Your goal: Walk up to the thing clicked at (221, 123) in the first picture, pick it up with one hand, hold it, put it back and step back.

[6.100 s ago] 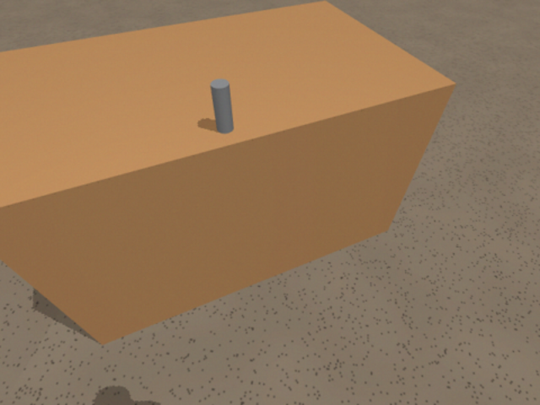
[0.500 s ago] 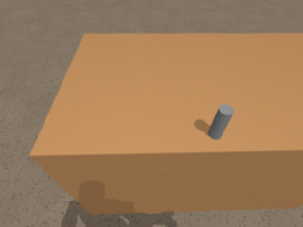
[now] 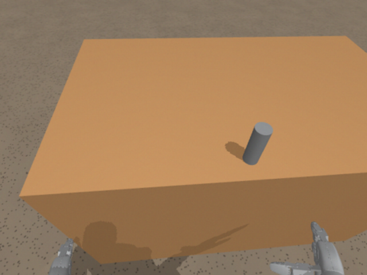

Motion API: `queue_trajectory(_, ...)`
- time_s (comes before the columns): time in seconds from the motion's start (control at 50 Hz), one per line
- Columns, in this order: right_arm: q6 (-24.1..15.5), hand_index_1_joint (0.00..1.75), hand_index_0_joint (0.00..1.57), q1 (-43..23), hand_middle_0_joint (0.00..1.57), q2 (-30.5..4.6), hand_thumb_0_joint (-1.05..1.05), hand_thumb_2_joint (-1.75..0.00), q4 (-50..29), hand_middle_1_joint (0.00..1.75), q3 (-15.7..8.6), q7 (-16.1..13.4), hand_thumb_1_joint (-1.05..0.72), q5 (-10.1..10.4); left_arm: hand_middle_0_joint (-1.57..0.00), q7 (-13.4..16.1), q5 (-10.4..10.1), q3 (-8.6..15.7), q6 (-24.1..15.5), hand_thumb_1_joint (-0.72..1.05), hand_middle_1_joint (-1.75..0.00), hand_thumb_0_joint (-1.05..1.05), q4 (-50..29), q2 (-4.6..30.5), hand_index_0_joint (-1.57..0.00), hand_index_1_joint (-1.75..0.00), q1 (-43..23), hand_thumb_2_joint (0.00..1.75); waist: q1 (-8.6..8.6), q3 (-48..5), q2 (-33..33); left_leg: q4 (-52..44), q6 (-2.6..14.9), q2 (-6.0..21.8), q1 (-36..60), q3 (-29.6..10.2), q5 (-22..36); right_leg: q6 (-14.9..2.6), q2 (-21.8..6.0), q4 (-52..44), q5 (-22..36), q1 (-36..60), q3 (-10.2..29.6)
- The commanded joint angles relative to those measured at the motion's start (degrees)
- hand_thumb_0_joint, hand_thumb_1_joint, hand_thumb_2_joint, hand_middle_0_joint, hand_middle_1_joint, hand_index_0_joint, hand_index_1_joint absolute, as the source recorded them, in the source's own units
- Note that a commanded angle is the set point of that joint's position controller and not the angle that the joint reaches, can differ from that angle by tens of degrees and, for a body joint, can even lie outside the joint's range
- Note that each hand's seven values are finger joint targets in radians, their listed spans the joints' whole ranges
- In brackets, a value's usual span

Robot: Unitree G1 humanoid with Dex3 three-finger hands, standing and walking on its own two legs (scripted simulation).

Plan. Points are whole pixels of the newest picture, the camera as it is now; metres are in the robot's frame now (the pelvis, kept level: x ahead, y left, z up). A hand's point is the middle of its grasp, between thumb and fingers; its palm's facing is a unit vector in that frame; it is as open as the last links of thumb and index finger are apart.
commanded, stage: rise first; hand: right
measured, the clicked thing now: (256, 144) +0.41 -0.19 +0.04
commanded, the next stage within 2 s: go down in 1.30 s
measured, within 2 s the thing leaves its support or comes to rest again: neither
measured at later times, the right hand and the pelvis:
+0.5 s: hand (319, 236) +0.18 -0.25 +0.04, palm faces +0.29 +0.88 -0.37, open 17.7 cm; pelvis +0.00 +0.00 +0.00, yaw -1 degrees
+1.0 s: hand (340, 234) +0.17 -0.25 +0.09, palm faces +0.32 +0.86 -0.40, open 17.6 cm; pelvis -0.01 +0.00 +0.00, yaw -1 degrees
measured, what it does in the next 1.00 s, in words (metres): stands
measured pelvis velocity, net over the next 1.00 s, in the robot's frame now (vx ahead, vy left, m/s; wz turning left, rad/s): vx -0.01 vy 0.00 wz -0.02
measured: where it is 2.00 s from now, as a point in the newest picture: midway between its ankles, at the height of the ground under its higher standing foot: outside the picture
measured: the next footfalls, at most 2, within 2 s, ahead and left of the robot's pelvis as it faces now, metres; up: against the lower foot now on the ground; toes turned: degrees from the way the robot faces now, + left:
none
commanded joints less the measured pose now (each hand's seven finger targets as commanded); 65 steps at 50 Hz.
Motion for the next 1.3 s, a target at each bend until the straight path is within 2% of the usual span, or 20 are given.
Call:
queue_trajectory(0.0,-3.7,0.06,0.04,-3.7,0.04,-10.0,0.00,-0.06,-20.6,0.06,-3.7,-1.3,0.49,0.1,-0.07,1.1,0.0,1.4,-3.6,-0.51,-0.06,0.00,-14.1,7.8,-0.07,-0.06,-2.8,0.03,0.41,-7.6,0.2,-1.2,1.83,-2.0,7.8,3.1,10.8,-1.25,1.3,-4.3,15.7,0.9,-1.8)
queue_trajectory(0.1,-4.3,0.06,0.04,2.6,0.04,-11.6,0.00,-0.04,-26.2,0.06,-7.8,-1.2,0.57,0.1,-0.06,0.9,0.2,1.5,-3.2,-0.53,-0.06,0.00,-16.1,6.7,-0.06,-0.05,-2.4,0.03,-1.60,-4.7,1.0,-1.5,1.44,-1.4,9.0,3.1,12.7,-1.47,2.1,-3.8,17.9,0.5,-2.0)
queue_trajectory(0.24,-5.5,0.06,0.04,7.6,0.03,-10.0,0.00,-0.04,-34.8,0.06,-9.5,0.9,0.61,0.4,-0.06,-0.7,0.1,4.5,-2.5,-0.53,-0.05,0.00,-14.2,6.5,-0.06,-0.05,5.3,0.02,0.46,-3.2,-0.1,-1.0,1.32,-1.4,8.2,3.2,14.8,-1.43,2.1,-3.6,19.5,2.2,-2.4)
queue_trajectory(0.36,-6.9,0.06,0.04,7.7,0.04,-10.1,0.00,-0.03,-41.2,0.06,-10.8,1.0,0.61,0.3,-0.06,-0.6,0.5,5.9,-3.4,-0.54,-0.05,0.00,-17.3,7.6,-0.06,-0.05,-0.9,0.04,-0.82,-3.7,1.8,-0.9,1.32,-1.3,9.2,3.4,13.7,-1.37,1.7,-3.8,19.1,2.5,-1.6)
queue_trajectory(0.46,-8.8,0.06,0.04,9.1,0.04,-9.5,0.00,-0.04,-45.6,0.06,-10.3,0.9,0.60,-0.1,-0.06,-0.8,0.8,2.3,-3.3,-0.55,-0.05,0.00,-15.5,3.6,-0.05,-0.05,-0.5,0.04,-1.79,-3.4,-0.3,-0.8,1.63,-1.3,10.0,3.3,13.1,-1.09,1.8,-3.8,19.4,1.9,-1.7)
queue_trajectory(0.5,-9.4,0.06,0.04,9.5,0.04,-11.1,0.00,-0.04,-46.4,0.06,-12.4,0.9,0.59,0.0,-0.06,-0.5,1.0,5.8,-3.6,-0.55,-0.05,0.00,-16.5,7.2,-0.05,-0.05,0.0,0.04,-1.05,-4.0,0.9,-1.2,1.38,-1.3,10.1,3.3,11.8,-1.29,2.0,-4.0,17.6,2.0,-1.8)
queue_trajectory(0.52,-9.8,0.06,0.04,9.4,0.04,-10.8,0.00,-0.04,-47.6,0.06,-12.6,1.0,0.59,0.0,-0.06,-0.7,1.0,4.1,-3.6,-0.55,-0.05,0.00,-15.9,5.2,-0.05,-0.06,0.3,0.05,-1.67,-3.9,0.3,-1.4,1.34,-1.1,10.4,3.2,11.5,-1.34,2.3,-3.9,17.2,1.9,-2.0)
queue_trajectory(0.58,-10.3,0.06,0.05,10.9,0.04,-12.6,0.00,-0.04,-46.6,0.06,-15.2,1.1,0.58,0.4,-0.06,-0.6,0.9,8.1,-3.7,-0.55,-0.05,0.00,-15.5,9.1,-0.05,-0.05,1.5,0.04,-1.45,-1.9,1.2,-1.8,1.28,-1.1,9.4,3.4,10.4,-1.41,2.4,-4.1,16.1,0.9,-1.9)
queue_trajectory(0.62,-11.1,0.06,0.05,10.5,0.04,-9.9,0.00,-0.04,-48.7,0.06,-12.6,1.7,0.58,0.3,-0.06,-1.3,0.8,5.2,-4.0,-0.55,-0.05,0.00,-16.8,5.4,-0.05,-0.05,1.2,0.04,-1.12,-1.3,0.4,-1.8,1.41,-1.1,9.0,3.5,9.7,-1.40,2.3,-4.2,15.4,1.2,-2.0)
queue_trajectory(0.68,-11.8,0.06,0.05,10.1,0.04,-9.5,0.00,-0.04,-50.5,0.06,-12.3,2.0,0.57,0.3,-0.06,-1.7,0.6,3.6,-4.3,-0.56,-0.05,0.00,-16.7,3.3,-0.05,-0.05,1.0,0.05,-1.22,-1.1,0.0,-2.0,1.52,-1.2,8.8,3.5,8.8,-1.43,2.2,-4.4,14.7,0.7,-1.9)
queue_trajectory(0.72,-12.3,0.06,0.05,10.1,0.04,-10.6,0.00,-0.04,-51.7,0.06,-13.2,2.0,0.55,0.2,-0.06,-1.5,0.6,6.4,-4.6,-0.56,-0.05,0.00,-16.7,6.2,-0.05,-0.05,0.5,0.04,-1.03,-1.8,0.1,-1.8,1.50,-1.3,8.7,3.6,8.4,-1.37,2.1,-4.6,14.1,1.0,-1.7)
queue_trajectory(0.76,-12.7,0.06,0.05,10.6,0.04,-9.5,0.00,-0.04,-51.1,0.06,-12.5,2.2,0.56,0.3,-0.06,-1.9,0.5,4.2,-4.6,-0.56,-0.05,0.00,-15.7,4.2,-0.05,-0.05,0.9,0.05,-1.42,0.4,0.3,-2.1,1.59,-1.3,7.8,3.7,6.1,-1.42,2.1,-5.2,11.9,0.1,-1.7)
queue_trajectory(0.8,-13.1,0.06,0.05,8.6,0.04,-12.0,0.00,-0.04,-51.9,0.06,-15.4,1.8,0.56,0.4,-0.06,-1.3,0.7,8.2,-5.2,-0.56,-0.05,0.00,-16.9,7.9,-0.05,-0.06,0.7,0.05,-0.55,-1.3,1.0,-2.2,1.50,-1.4,8.2,3.9,5.9,-1.49,1.9,-5.2,11.7,0.7,-1.4)
queue_trajectory(0.92,-13.9,0.06,0.05,9.4,0.04,-10.2,0.00,-0.04,-52.1,0.06,-13.9,2.1,0.57,0.2,-0.05,-1.9,0.6,4.5,-5.9,-0.56,-0.05,0.00,-15.6,3.4,-0.05,-0.05,0.8,0.05,-1.55,-0.5,-0.8,-2.1,1.85,-1.3,8.4,3.8,5.3,-1.33,1.9,-5.4,11.5,0.3,-1.4)
queue_trajectory(1.04,-15.2,0.06,0.05,7.9,0.04,-11.9,0.00,-0.04,-52.8,0.06,-16.1,2.0,0.57,0.3,-0.05,-1.7,0.7,7.0,-6.3,-0.56,-0.05,0.00,-15.3,6.3,-0.05,-0.05,-0.2,0.05,-1.63,-1.0,0.6,-2.8,1.60,-1.1,8.5,3.6,3.1,-1.63,2.3,-5.7,8.9,0.0,-1.6)
queue_trajectory(1.14,-16.1,0.06,0.05,8.2,0.04,-10.9,0.00,-0.04,-52.8,0.06,-15.5,2.3,0.56,0.5,-0.05,-2.0,0.5,4.9,-6.5,-0.56,-0.05,0.00,-14.7,3.8,-0.05,-0.06,-0.2,0.06,-1.89,0.1,0.8,-3.5,1.43,-1.1,8.1,3.5,1.5,-1.86,2.7,-5.7,7.4,-0.7,-1.8)
queue_trajectory(1.18,-16.5,0.06,0.05,8.3,0.04,-10.9,0.00,-0.05,-53.5,0.06,-15.6,2.2,0.57,0.4,-0.05,-1.8,0.7,7.0,-6.5,-0.56,-0.05,0.00,-14.4,5.7,-0.05,-0.06,0.9,0.06,-1.50,-2.1,0.4,-2.8,1.68,-1.1,8.7,3.7,3.3,-1.60,2.4,-5.6,9.3,0.6,-1.5)
queue_trajectory(1.22,-16.9,0.06,0.05,8.6,0.04,-12.5,0.00,-0.05,-53.8,0.06,-17.2,2.2,0.56,0.4,-0.05,-2.0,0.6,6.3,-6.7,-0.55,-0.05,0.00,-15.2,5.3,-0.05,-0.06,-0.5,0.07,-2.25,-1.3,-0.1,-2.6,1.60,-1.0,8.9,3.6,4.6,-1.58,2.6,-5.2,10.6,0.3,-1.6)
queue_trajectory(1.26,-17.0,0.06,0.05,8.9,0.04,-10.8,0.00,-0.05,-54.4,0.06,-15.7,2.6,0.56,0.5,-0.05,-2.1,0.5,5.3,-6.6,-0.56,-0.05,0.00,-13.7,4.0,-0.05,-0.06,0.7,0.07,-1.97,-0.4,-0.2,-2.5,1.66,-1.3,8.3,3.8,4.3,-1.47,2.4,-5.5,10.3,0.0,-1.5)
queue_trajectory(1.28,-17.1,0.06,0.05,8.8,0.04,-11.8,0.00,-0.05,-54.8,0.06,-16.7,2.5,0.56,0.5,-0.05,-1.9,0.6,6.7,-6.7,-0.56,-0.05,0.00,-14.9,5.4,-0.05,-0.06,0.1,0.07,-1.56,-1.5,-0.1,-2.5,1.70,-1.3,8.6,3.8,4.7,-1.50,2.4,-5.5,10.6,0.5,-1.5)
